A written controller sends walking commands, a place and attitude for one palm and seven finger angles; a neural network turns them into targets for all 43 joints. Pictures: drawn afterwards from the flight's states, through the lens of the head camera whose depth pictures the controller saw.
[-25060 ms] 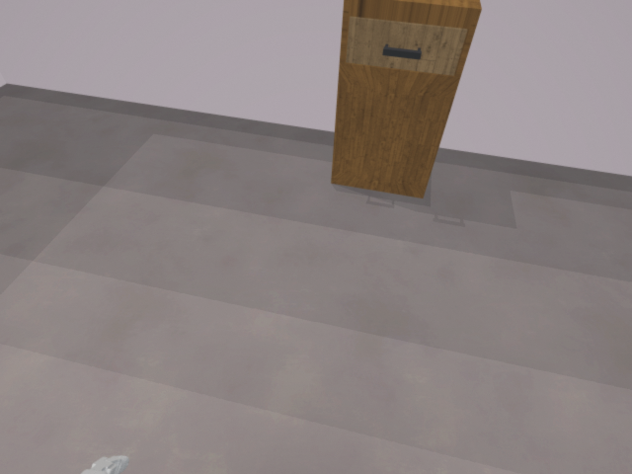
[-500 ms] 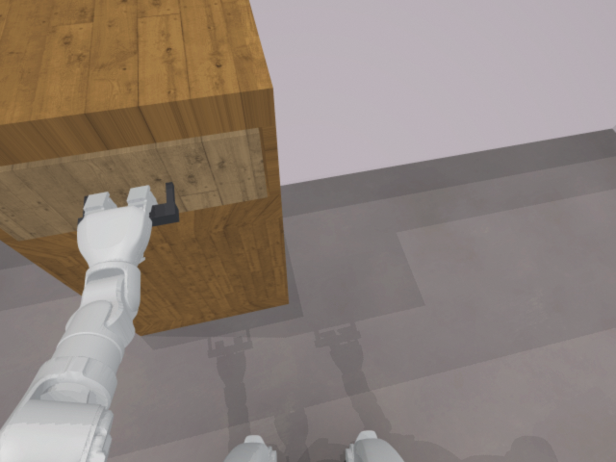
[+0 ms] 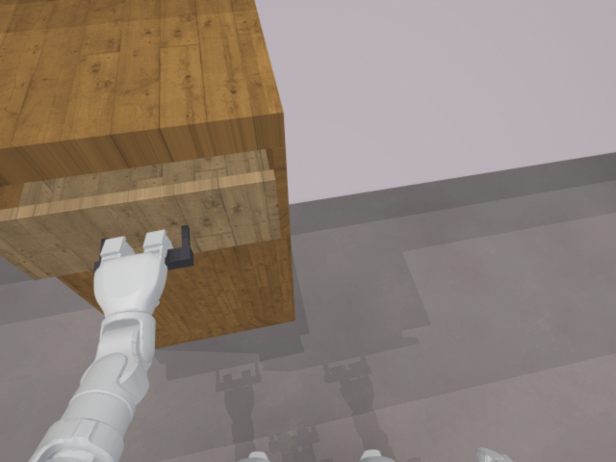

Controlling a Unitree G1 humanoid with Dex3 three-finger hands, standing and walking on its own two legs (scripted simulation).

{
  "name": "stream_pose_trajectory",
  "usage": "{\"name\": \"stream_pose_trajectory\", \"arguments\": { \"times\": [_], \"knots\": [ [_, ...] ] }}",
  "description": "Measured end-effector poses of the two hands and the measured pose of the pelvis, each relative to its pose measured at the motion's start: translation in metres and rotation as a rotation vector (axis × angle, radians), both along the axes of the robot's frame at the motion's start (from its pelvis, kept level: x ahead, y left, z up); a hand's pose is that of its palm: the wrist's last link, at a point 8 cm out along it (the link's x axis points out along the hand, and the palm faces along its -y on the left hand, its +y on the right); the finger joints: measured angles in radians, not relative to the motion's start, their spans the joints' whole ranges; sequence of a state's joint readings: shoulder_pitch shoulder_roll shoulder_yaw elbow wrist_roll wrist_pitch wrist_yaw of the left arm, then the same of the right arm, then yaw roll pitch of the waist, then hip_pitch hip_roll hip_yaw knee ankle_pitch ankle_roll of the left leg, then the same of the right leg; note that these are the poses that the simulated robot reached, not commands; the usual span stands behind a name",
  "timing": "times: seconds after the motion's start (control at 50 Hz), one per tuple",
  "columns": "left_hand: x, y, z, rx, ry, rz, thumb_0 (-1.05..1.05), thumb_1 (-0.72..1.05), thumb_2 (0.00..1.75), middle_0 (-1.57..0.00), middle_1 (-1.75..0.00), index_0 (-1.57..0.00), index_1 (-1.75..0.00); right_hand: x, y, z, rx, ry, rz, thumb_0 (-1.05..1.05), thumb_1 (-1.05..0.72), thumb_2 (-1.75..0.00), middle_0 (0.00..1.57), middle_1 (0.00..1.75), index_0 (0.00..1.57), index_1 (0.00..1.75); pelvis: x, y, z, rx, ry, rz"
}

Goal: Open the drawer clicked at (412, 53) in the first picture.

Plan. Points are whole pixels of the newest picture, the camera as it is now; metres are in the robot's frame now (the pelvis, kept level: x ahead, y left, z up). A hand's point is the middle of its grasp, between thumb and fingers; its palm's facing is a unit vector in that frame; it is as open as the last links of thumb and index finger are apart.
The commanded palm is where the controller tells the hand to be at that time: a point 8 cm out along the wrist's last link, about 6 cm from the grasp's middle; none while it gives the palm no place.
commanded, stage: pull the drawer open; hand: left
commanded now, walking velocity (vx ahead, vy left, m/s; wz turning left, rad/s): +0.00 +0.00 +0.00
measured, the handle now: (145, 251) +0.41 +0.26 -0.03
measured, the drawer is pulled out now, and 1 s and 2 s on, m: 0.06 0.18 0.30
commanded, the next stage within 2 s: none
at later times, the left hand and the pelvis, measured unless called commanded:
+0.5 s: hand (148, 336) +0.29 +0.23 -0.05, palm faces -0.04 -0.05 -1.00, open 6.1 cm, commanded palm +0.25 +0.22 +0.01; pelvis +0.00 -0.01 +0.00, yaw +0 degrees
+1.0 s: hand (147, 383) +0.23 +0.22 -0.05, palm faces -0.03 -0.07 -1.00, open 6.1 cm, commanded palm +0.19 +0.21 +0.01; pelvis -0.01 -0.02 +0.00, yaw +0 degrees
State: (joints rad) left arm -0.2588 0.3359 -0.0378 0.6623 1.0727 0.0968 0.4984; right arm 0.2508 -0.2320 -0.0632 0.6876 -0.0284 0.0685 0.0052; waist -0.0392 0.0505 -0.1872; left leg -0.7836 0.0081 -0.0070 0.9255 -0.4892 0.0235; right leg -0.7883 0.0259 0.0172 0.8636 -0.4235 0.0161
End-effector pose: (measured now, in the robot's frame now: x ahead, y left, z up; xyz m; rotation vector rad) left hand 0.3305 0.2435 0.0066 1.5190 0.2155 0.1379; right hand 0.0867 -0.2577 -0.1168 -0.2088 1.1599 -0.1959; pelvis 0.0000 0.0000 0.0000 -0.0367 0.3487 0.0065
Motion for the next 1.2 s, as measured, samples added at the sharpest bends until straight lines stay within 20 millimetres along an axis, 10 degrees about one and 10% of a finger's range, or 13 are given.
{"name": "stream_pose_trajectory", "arguments": {
  "times": [1.2],
  "knots": [
    [-0.146,-0.035,0.001,-0.022,-0.005,0.044,0.02,0.7,0.8,-0.27,-1.29,-0.35,-1.26,0.08,0.005,0.022,0.051,-0.298,0.131,0.01,-0.91,-0.9,0.2,0.3,0.2,0.3,-0.009,-0.021,-0.002,0.029,-0.101,-0.004]
  ]
}}
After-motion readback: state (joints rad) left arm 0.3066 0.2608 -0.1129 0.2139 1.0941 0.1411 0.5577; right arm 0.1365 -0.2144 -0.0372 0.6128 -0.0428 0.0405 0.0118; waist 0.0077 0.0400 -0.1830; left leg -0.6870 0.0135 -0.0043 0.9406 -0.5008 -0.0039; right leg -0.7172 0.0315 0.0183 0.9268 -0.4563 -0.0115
